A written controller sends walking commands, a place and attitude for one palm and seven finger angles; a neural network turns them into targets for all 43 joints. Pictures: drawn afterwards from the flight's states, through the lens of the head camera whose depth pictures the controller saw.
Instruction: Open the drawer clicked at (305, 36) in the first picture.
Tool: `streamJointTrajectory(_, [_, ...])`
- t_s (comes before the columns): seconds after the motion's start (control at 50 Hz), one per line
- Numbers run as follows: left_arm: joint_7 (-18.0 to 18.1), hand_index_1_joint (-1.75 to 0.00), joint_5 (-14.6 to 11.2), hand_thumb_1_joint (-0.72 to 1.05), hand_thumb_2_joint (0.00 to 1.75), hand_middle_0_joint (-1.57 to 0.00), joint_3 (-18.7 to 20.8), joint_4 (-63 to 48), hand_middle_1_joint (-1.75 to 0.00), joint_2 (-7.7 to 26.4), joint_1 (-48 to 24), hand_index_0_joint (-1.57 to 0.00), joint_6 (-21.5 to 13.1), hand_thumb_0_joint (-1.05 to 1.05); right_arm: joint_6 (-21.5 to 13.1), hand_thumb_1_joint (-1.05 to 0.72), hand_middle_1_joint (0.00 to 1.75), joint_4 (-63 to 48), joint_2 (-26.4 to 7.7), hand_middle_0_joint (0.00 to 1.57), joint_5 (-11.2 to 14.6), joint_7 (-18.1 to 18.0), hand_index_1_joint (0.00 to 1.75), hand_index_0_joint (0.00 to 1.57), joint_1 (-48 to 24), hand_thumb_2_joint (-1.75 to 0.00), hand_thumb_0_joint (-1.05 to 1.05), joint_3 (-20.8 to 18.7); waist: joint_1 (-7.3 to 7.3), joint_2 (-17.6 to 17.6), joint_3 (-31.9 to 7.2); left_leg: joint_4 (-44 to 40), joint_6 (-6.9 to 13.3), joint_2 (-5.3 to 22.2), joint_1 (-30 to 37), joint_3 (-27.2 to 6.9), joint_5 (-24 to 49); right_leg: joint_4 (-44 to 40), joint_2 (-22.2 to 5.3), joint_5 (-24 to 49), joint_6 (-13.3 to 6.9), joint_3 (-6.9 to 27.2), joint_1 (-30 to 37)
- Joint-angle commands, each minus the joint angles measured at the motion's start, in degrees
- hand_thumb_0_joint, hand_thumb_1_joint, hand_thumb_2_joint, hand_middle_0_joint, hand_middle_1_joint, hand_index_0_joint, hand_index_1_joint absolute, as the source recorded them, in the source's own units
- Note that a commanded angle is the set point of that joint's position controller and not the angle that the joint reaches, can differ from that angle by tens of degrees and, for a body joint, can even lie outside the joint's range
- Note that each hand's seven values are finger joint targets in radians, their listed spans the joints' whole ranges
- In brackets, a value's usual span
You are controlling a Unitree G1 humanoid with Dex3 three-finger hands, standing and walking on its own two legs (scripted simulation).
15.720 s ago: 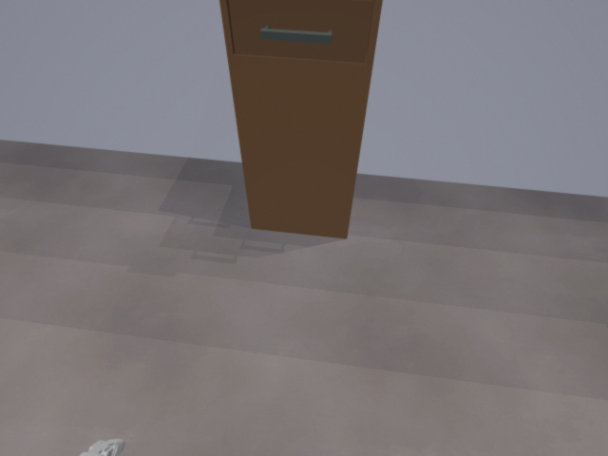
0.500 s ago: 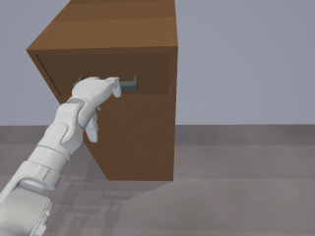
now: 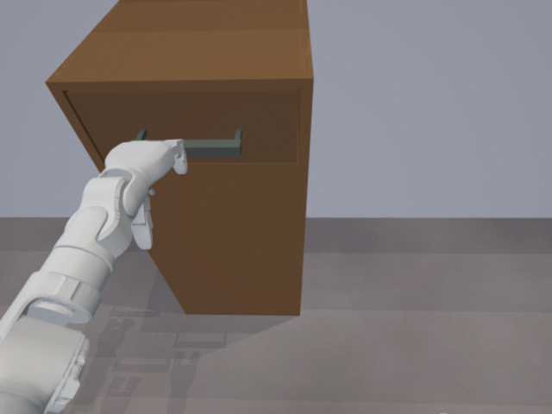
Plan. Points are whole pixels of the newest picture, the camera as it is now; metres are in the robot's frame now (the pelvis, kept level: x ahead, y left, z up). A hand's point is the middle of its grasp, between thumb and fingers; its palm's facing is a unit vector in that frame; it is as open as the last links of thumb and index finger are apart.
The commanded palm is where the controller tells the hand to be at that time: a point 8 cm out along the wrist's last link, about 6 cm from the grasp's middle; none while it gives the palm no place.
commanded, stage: lower the fingers behind the handle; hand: left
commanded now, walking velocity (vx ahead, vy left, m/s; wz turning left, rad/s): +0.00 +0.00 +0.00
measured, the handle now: (188, 141) +0.54 +0.18 +0.10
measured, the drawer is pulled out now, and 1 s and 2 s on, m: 0.00 0.00 0.00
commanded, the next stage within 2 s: lift the fingers back up to retry in 1.42 s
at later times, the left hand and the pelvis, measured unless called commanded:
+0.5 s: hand (147, 172) +0.44 +0.22 +0.12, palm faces -0.11 -0.02 -0.99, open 14.3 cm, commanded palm +0.43 +0.21 +0.17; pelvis -0.01 +0.01 +0.00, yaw -1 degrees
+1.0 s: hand (157, 171) +0.45 +0.21 +0.11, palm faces +0.03 +0.02 -1.00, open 13.6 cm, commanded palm +0.43 +0.20 +0.13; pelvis -0.03 +0.01 -0.02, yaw -1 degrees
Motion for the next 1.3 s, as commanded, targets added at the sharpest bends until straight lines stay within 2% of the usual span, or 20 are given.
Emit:
streamJointTrajectory(0.0, [8.79, -1.20, -0.74, -0.50, 0.30, -0.30, 14.16, -25.20, -1.20, 15.61, -38.57, -0.30, -15.02, 0.00, -4.51, -0.90, 0.30, -5.85, -5.84, 0.20, -1.45, -1.78, 0.30, 0.20, -0.83, -0.90, 0.00, -4.05, -2.66, 5.76, -23.17, 2.30, 0.23, 1.89, 21.64, 0.35, 27.60, -0.78, 0.93, 21.25, -1.26, -0.14, -5.41])
streamJointTrajectory(0.06, [17.72, -1.20, -0.31, -0.50, 0.30, -0.30, 18.94, -20.50, -1.20, 18.05, -38.21, -0.30, -15.51, 0.00, -5.01, -0.90, 0.30, -4.39, -5.38, 0.20, -1.51, -0.39, 0.30, 0.20, 0.05, -0.90, 0.00, -4.05, -0.33, 6.54, -23.57, 2.21, -2.12, 2.03, 18.02, -0.21, 29.92, 0.92, 1.51, 19.66, -1.98, -1.68, -5.38])
streamJointTrajectory(0.16, [24.73, -1.20, 3.03, -0.50, 0.30, -0.30, 19.01, 0.28, -1.20, 16.38, -31.19, -0.30, -3.74, 0.00, -2.84, -0.90, 0.30, -3.64, -5.63, 0.20, -1.29, 1.31, 0.30, 0.20, -2.89, -0.90, 0.00, -3.20, 1.60, -2.85, -21.90, 0.27, -1.85, 1.90, 7.08, 3.06, 20.34, 0.80, 1.28, 17.92, -1.74, -1.50, -0.56])
streamJointTrajectory(0.22, [23.80, -1.20, 6.15, -0.50, 0.30, -0.30, 11.63, 11.01, -1.20, 9.22, -24.99, -0.30, 5.20, 0.00, -1.39, -0.90, 0.30, -3.89, -6.47, 0.20, -1.50, 2.35, 0.30, 0.20, -3.33, -0.90, 0.00, -2.88, 1.62, -2.95, -20.67, -0.33, -1.78, 2.84, 5.20, 4.26, 19.03, 0.91, 0.92, 17.87, -1.30, -1.89, -1.07])
streamJointTrajectory(0.28, [17.94, -1.20, 7.46, -0.50, 0.30, -0.30, 1.67, 12.39, -1.20, 0.39, -25.95, -0.30, 11.52, 0.00, 0.08, -0.90, 0.30, -5.47, -7.93, 0.20, -0.53, 2.83, 0.30, 0.20, -2.54, -0.90, 0.00, -3.57, -2.30, -6.22, -18.96, 0.05, -0.86, 3.63, 7.37, 4.00, 19.09, -0.35, 0.74, 18.77, -0.74, -1.73, -3.34])
streamJointTrajectory(0.32, [12.84, -1.20, 5.63, -0.50, 0.30, -0.30, 1.64, 5.99, -1.20, 1.29, -27.94, -0.30, 10.08, 0.00, 0.09, -0.90, 0.30, -7.02, -8.41, 0.20, -0.70, 1.94, 0.30, 0.20, -2.65, -0.90, 0.00, -4.18, -4.18, -9.96, -20.85, 0.88, 0.45, 3.02, 9.42, 3.38, 18.69, -1.15, 0.34, 21.24, 0.03, -0.57, -1.80])
streamJointTrajectory(0.36, [8.48, -1.20, 2.84, -0.50, 0.30, -0.30, 1.28, -3.56, -1.20, 1.49, -32.73, -0.30, 3.73, 0.00, -0.79, -0.90, 0.30, -8.00, -8.08, 0.20, -1.02, 0.44, 0.30, 0.20, -3.01, -0.90, 0.00, -4.06, -5.71, -10.44, -22.11, 1.34, 1.40, 2.20, 10.74, 2.37, 18.95, -1.08, -0.10, 23.19, 0.23, 0.10, -0.56])
streamJointTrajectory(0.4, [7.83, -1.20, 1.99, -0.50, 0.30, -0.30, 4.13, -9.80, -1.20, 5.09, -35.67, -0.30, -3.59, 0.00, -1.95, -0.90, 0.30, -7.23, -7.15, 0.20, -1.35, -0.87, 0.30, 0.20, -2.19, -0.90, 0.00, -4.09, -5.13, -4.43, -23.00, 1.98, 1.70, 1.78, 13.92, 1.76, 19.77, -0.31, 0.00, 21.90, -0.02, 0.77, -2.09])
streamJointTrajectory(0.46, [7.35, -1.20, 2.53, -0.50, 0.30, -0.30, 0.30, -0.87, -1.20, -0.35, -28.29, -0.30, -6.32, 0.00, -2.00, -0.90, 0.30, -5.55, -6.17, 0.20, -0.86, -0.47, 0.30, 0.20, -0.01, -0.90, 0.00, -3.48, -4.97, -2.85, -12.79, 1.72, 0.87, 2.26, 11.64, 1.07, 17.17, -1.19, 0.63, 15.12, -0.70, -0.59, -9.16])
streamJointTrajectory(0.5, [9.73, -1.20, 3.42, -0.50, 0.30, -0.30, 4.17, 0.88, -1.20, 2.92, -29.99, -0.30, -8.70, 0.00, -1.96, -0.90, 0.30, -4.92, -6.24, 0.20, -0.76, -0.11, 0.30, 0.20, 0.07, -0.90, 0.00, -3.53, -3.87, -1.43, -8.24, 1.08, -0.08, 2.77, 9.10, 0.41, 12.76, -0.52, 1.08, 9.98, -1.42, -1.27, -13.16])
streamJointTrajectory(0.52, [11.33, -1.20, 3.39, -0.50, 0.30, -0.30, 5.31, 0.37, -1.20, 3.45, -30.87, -0.30, -9.60, 0.00, -2.11, -0.90, 0.30, -5.20, -6.12, 0.20, -0.79, 0.13, 0.30, 0.20, 0.17, -0.90, 0.00, -3.61, -3.27, -0.69, -9.35, 1.22, -0.27, 2.64, 8.67, 0.36, 12.29, 0.04, 1.11, 9.23, -1.69, -1.19, -13.37])
streamJointTrajectory(0.6, [15.88, -1.20, 3.35, -0.50, 0.30, -0.30, 2.87, 1.21, -1.20, -1.68, -31.58, -0.30, -9.10, 0.00, -2.91, -0.90, 0.30, -5.03, -5.86, 0.20, -1.16, 1.28, 0.30, 0.20, 1.70, -0.90, 0.00, -4.76, -3.88, -1.07, -14.99, 3.13, -0.58, 3.11, 10.90, 0.34, 15.38, 1.90, 1.30, 10.71, -1.66, -1.55, -14.51])
streamJointTrajectory(0.66, [18.69, -1.20, 5.24, -0.50, 0.30, -0.30, 5.83, 3.13, -1.20, 1.64, -31.56, -0.30, -6.91, 0.00, -2.56, -0.90, 0.30, -4.87, -6.60, 0.20, -1.59, 1.97, 0.30, 0.20, 2.40, -0.90, 0.00, -5.24, -3.35, -3.36, -18.92, 4.07, -0.68, 2.99, 9.73, 0.36, 16.01, 2.45, 1.51, 11.42, -1.65, -1.52, -13.00])
streamJointTrajectory(0.68, [19.38, -1.20, 5.56, -0.50, 0.30, -0.30, 3.50, 3.57, -1.20, -0.63, -33.62, -0.30, -5.91, 0.00, -2.49, -0.90, 0.30, -4.80, -6.34, 0.20, -1.51, 2.09, 0.30, 0.20, 2.24, -0.90, 0.00, -5.19, -4.32, -2.46, -19.56, 4.36, -0.50, 2.94, 9.77, 0.80, 15.09, 2.51, 1.37, 11.28, -1.35, -1.33, -13.81])
streamJointTrajectory(0.74, [20.67, -1.20, 6.10, -0.50, 0.30, -0.30, 2.50, 6.70, -1.20, -2.23, -34.00, -0.30, -3.07, 0.00, -2.20, -0.90, 0.30, -4.44, -6.19, 0.20, -1.46, 2.32, 0.30, 0.20, 2.20, -0.90, 0.00, -5.22, -4.77, -3.16, -18.06, 4.31, -0.35, 2.89, 8.52, 1.00, 13.37, 2.39, 1.40, 10.32, -1.24, -1.56, -14.61])
streamJointTrajectory(0.86, [20.01, -1.20, 7.65, -0.50, 0.30, -0.30, 2.88, 13.15, -1.20, 0.10, -35.00, -0.30, 1.10, 0.00, -1.20, -0.90, 0.30, -4.23, -6.83, 0.20, -1.62, 1.86, 0.30, 0.20, 2.13, -0.90, 0.00, -4.32, -5.59, -3.68, -14.90, 3.44, -0.06, 2.59, 4.33, 1.28, 8.40, 1.45, 1.21, 7.67, -1.16, -1.41, -14.36])
streamJointTrajectory(0.9, [19.25, -1.20, 7.86, -0.50, 0.30, -0.30, 0.72, 16.15, -1.20, -2.41, -34.42, -0.30, 1.82, 0.00, -1.17, -0.90, 0.30, -4.25, -6.37, 0.20, -1.63, 1.69, 0.30, 0.20, 2.46, -0.90, 0.00, -4.00, -6.42, -4.53, -12.50, 3.48, 0.15, 2.64, 3.27, 1.50, 6.60, 1.39, 1.18, 6.68, -0.89, -1.49, -15.62])
streamJointTrajectory(0.96, [17.67, -1.20, 7.75, -0.50, 0.30, -0.30, 4.09, 18.09, -1.20, 2.13, -31.35, -0.30, 1.22, 0.00, -1.05, -0.90, 0.30, -4.83, -6.98, 0.20, -1.76, 1.25, 0.30, 0.20, 2.93, -0.90, 0.00, -3.75, -5.51, -6.14, -13.00, 3.57, 0.36, 2.50, 0.92, 1.94, 5.37, 1.15, 0.96, 6.45, -0.81, -0.88, -13.35])
streamJointTrajectory(1.02, [16.08, -1.20, 7.07, -0.50, 0.30, -0.30, 1.17, 17.78, -1.20, -1.50, -29.71, -0.30, -0.44, 0.00, -1.32, -0.90, 0.30, -5.51, -6.53, 0.20, -1.71, 1.10, 0.30, 0.20, 3.44, -0.90, 0.00, -3.60, -5.86, -5.84, -11.77, 3.69, 0.34, 2.80, 0.41, 2.37, 4.15, 1.58, 0.87, 5.48, -0.58, -1.02, -14.84])
streamJointTrajectory(1.28, [17.43, -1.20, 6.54, -0.50, 0.30, -0.30, 2.98, 14.75, -1.20, 1.14, -30.80, -0.30, -3.64, 0.00, -3.12, -0.90, 0.30, -5.34, -6.86, 0.20, -1.07, 0.96, 0.30, 0.20, 5.74, -0.90, 0.00, -4.29, -5.74, -5.05, -11.73, 3.63, 0.59, 3.00, -0.90, 2.38, 0.34, 1.43, 1.08, 1.91, -0.50, -0.25, -16.43])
